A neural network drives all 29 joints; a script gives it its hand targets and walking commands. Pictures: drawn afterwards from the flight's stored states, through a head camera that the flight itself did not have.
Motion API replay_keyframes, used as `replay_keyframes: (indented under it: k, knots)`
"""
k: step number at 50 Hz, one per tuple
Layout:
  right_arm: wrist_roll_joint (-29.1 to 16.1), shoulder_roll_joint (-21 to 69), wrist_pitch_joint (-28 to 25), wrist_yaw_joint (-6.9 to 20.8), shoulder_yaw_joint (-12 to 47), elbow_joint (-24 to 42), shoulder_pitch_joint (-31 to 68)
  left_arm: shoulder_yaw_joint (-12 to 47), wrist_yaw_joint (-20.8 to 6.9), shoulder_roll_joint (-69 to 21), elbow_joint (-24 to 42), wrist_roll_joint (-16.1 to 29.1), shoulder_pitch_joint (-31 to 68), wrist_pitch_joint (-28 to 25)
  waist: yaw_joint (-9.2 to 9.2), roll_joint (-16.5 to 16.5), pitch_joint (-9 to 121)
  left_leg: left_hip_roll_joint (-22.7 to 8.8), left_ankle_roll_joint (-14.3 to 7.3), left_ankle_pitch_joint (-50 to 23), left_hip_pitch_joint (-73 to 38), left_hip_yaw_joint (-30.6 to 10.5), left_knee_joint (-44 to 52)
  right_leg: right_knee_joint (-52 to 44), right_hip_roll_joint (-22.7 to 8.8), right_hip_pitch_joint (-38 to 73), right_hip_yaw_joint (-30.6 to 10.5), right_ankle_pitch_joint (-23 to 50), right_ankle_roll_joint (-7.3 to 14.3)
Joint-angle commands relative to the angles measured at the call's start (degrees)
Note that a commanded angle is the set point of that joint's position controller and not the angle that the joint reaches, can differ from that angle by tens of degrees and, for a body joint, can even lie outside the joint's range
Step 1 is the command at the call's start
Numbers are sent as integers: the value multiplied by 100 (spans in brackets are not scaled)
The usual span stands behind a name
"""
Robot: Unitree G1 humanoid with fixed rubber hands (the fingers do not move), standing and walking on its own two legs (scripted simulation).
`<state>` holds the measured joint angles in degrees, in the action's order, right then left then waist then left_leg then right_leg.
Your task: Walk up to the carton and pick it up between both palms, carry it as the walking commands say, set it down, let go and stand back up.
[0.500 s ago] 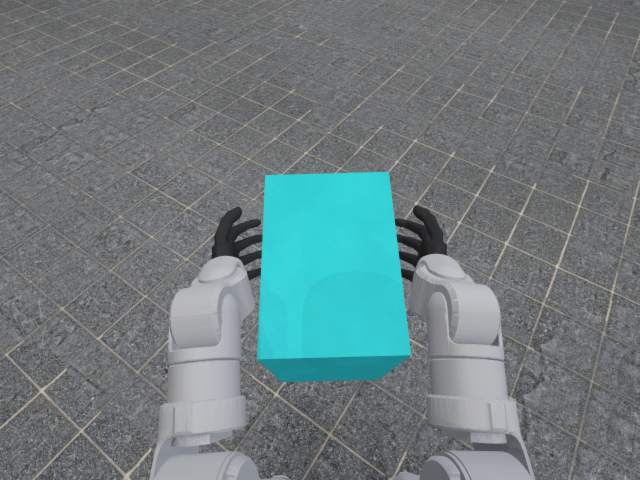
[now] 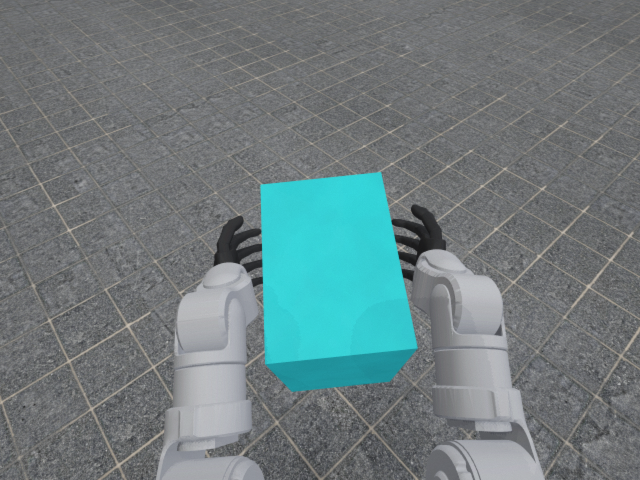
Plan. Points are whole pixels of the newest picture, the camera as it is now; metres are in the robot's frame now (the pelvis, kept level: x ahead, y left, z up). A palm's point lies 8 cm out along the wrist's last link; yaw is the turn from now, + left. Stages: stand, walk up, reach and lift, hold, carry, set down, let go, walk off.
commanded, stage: carry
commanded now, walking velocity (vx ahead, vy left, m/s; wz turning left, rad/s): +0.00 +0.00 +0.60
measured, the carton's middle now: (331, 293) +0.35 -0.01 +0.03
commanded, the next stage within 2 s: none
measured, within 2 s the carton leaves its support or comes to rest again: neither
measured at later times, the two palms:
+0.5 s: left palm (145, 381) +0.21 +0.18 +0.10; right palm (376, 320) +0.27 -0.05 +0.10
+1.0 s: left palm out of the picture +0.04 +0.25 +0.09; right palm (273, 419) +0.18 +0.06 +0.09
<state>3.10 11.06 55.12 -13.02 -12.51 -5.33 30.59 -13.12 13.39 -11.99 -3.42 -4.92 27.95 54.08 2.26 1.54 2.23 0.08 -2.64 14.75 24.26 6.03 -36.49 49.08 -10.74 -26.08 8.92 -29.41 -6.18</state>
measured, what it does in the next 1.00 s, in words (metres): walks backwards, turning left: right foot, then left foot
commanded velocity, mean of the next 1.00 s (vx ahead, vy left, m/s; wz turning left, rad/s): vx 0.00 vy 0.00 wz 0.60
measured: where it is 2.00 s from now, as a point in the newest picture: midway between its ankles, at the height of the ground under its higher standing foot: outside the picture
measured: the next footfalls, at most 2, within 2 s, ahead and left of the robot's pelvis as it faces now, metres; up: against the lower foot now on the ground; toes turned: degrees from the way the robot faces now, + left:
right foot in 0.30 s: -0.01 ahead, -0.13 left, +0.00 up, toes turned +5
left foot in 0.60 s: -0.08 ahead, +0.13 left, +0.00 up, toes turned +28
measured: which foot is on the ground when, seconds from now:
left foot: down 0.00-0.32, up 0.34-0.58, down 0.60-0.98, up 1.00-1.00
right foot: up 0.00-0.28, down 0.30-0.60, up 0.62-0.92, down 0.94-1.00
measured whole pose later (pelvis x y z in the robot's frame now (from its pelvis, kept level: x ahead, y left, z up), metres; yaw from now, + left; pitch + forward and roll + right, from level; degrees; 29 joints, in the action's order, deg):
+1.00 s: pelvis -0.17 -0.04 +0.00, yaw +35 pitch +2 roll -1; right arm 3.7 11.9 54.8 -13.1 -12.6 0.4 25.7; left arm -12.5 14.2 -12.7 -3.7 -1.4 27.3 52.7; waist -1.0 -2.4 -0.3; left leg 3.7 0.4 14.1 30.0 -3.3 -36.0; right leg 34.9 -3.0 -19.7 6.3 -16.6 -0.9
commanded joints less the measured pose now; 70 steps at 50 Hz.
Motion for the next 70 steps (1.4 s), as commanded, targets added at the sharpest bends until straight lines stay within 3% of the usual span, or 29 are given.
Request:
replay_keyframes:
  k: [1,6,11,15,16,17,18,20,23,28,30,31,32,34,38,43,46,47,49,50,52,55,58,60,61,62,63,65,70]
  knots:
    - [-787,4346,-140,185,2951,182,3032,3410,-145,-4666,150,1146,3623,-93,-96,-946,2473,-1771,-537,-5015,-2654,-2041,550,1108,212,-1084,-587,-556,-139]
    - [-617,4233,-355,122,2905,518,3030,3708,-250,-4897,249,1498,3877,-253,-106,-1041,2586,-1317,-438,-2086,-1825,-1861,930,765,526,-638,-546,153,-60]
    - [-569,4069,-348,58,2947,656,2778,3615,-220,-4733,193,1449,3530,-237,-84,-1050,2629,-1333,-432,-1471,-1828,-2523,1230,-119,740,-231,-673,160,36]
    - [-715,4099,-312,69,3118,766,2943,3461,-189,-4704,157,1363,3302,-230,-184,-953,2697,-925,-70,-897,-1157,-2298,1248,-1895,797,1256,-440,823,166]
    - [-721,4146,-280,88,3182,721,2809,3404,-199,-4700,125,1299,3115,-215,-215,-618,2665,-711,118,-589,-487,-2028,966,-2520,383,2048,-747,939,281]
    - [-752,4240,-242,138,3258,759,2924,3327,-190,-4636,45,1174,3161,-241,-229,867,2442,-56,401,439,354,-1238,98,-2894,-776,2243,-1979,1076,844]
    - [-857,4284,-232,164,3336,939,3085,3335,-200,-4608,244,1175,3216,-270,-252,1580,2145,225,505,1218,1114,-526,-1244,-3121,-1562,2207,-2405,2425,1392]
    - [-1185,4486,-189,179,3552,1125,3160,3254,-156,-4504,642,1114,3022,-218,-258,548,1951,-157,535,1435,1409,-361,-2200,-2659,-1508,2281,-1567,4239,1531]
    - [-1418,4463,-176,195,3681,1144,3381,2972,-51,-4349,599,885,2837,-240,-259,937,2127,-139,515,947,849,-66,-1518,-2184,-965,2475,-489,4886,1191]
    - [-1319,4341,42,157,3431,639,3029,2855,80,-4198,264,678,2408,-17,-298,1086,2398,182,484,280,-348,409,613,-1446,-845,2467,-16,4774,914]
    - [-1132,4331,92,211,3249,280,2790,2907,71,-4238,39,683,2478,37,-166,133,2494,-766,233,-1976,-1989,-911,1240,-697,-675,1005,22,2919,349]
    - [-1011,4289,40,226,3212,212,2705,3064,26,-4361,187,777,2668,23,-105,-1660,2709,-2223,-415,-5070,-2850,-2700,743,208,-119,-427,209,205,-73]
    - [-1018,4345,-34,206,3148,188,3073,3195,20,-4449,140,882,3314,-28,-92,-1773,2374,-2158,-732,-6475,-3091,-2826,614,689,312,-1161,-156,-1075,-124]
    - [-848,4401,-74,223,3007,227,2796,3425,-144,-4707,217,1141,3375,-50,-113,-982,2372,-1763,-531,-4908,-2672,-2144,577,1048,221,-1081,-619,-643,-84]
    - [-686,4332,-275,157,2959,551,2929,3736,-263,-4959,362,1537,3768,-196,-124,-1054,2437,-1298,-423,-2018,-1731,-1806,994,846,438,-603,-558,102,-23]
    - [-610,4172,-293,66,2979,714,2648,3743,-238,-4829,386,1583,3495,-195,-78,-1080,2520,-1286,-387,-832,-1589,-2444,1418,-111,704,-109,-668,237,91]
    - [-693,4168,-268,47,3066,764,2788,3635,-212,-4763,364,1553,3433,-186,-130,-1045,2539,-981,-116,-466,-1214,-2300,1485,-1537,825,966,-489,662,180]
    - [-736,4187,-245,42,3113,768,2805,3594,-203,-4764,366,1542,3412,-174,-167,-846,2518,-770,61,-262,-879,-2035,1360,-2364,706,1692,-433,1020,251]
    - [-823,4306,-179,116,3254,846,2887,3453,-190,-4671,265,1365,3338,-193,-205,1262,2020,303,504,856,413,-840,-48,-3287,-981,2136,-2201,870,1148]
    - [-1222,4449,-144,69,3445,1632,3317,3522,-129,-4791,1046,1589,3467,-181,-246,1345,1931,126,541,1234,828,-486,-1319,-3269,-1509,1989,-2177,1996,1494]
    - [-1140,4440,8,135,3482,1051,2979,3188,-129,-4517,529,1098,2734,-48,-247,564,1907,-142,528,1220,1095,-371,-1999,-2892,-1417,2044,-1450,3208,1483]
    - [-1433,4507,-28,186,3633,1089,3387,3036,-55,-4464,575,960,2835,-104,-250,944,2057,-83,481,873,466,-112,-1104,-2315,-895,2290,-377,4204,1168]
    - [-1463,4471,133,157,3525,876,3253,2920,82,-4380,429,821,2541,45,-303,1143,2218,169,464,720,-75,252,-106,-1898,-869,2319,-152,4224,1072]
    - [-1264,4455,226,188,3392,345,3052,2842,113,-4277,-5,665,2411,135,-232,858,2324,28,411,-386,-904,66,1148,-1448,-758,2033,-2,4016,732]
    - [-1198,4474,243,221,3316,215,2990,2886,106,-4315,-57,683,2483,150,-189,302,2395,-561,285,-1518,-1696,-735,1329,-1083,-613,1328,-30,3152,471]
    - [-1112,4416,219,240,3279,174,2945,2980,84,-4380,70,771,2609,139,-169,-1102,2584,-1878,-202,-4194,-2476,-2274,1011,-393,-152,213,119,1103,114]
    - [-1100,4532,125,218,3191,113,3159,3161,54,-4485,228,901,3301,93,-109,-1863,2332,-2099,-605,-5535,-2717,-2707,938,6,344,-612,16,-718,6]
    - [-944,4664,76,223,3068,177,2774,3393,-111,-4760,388,1153,3349,64,-84,-1114,2380,-1892,-547,-4627,-2643,-2182,890,506,333,-742,-511,-539,57]
    - [-675,4474,-178,97,2953,577,2820,3868,-283,-5001,528,1658,3775,-70,-129,-1105,2365,-1382,-388,-1411,-1776,-1531,1472,-115,618,115,-444,266,245]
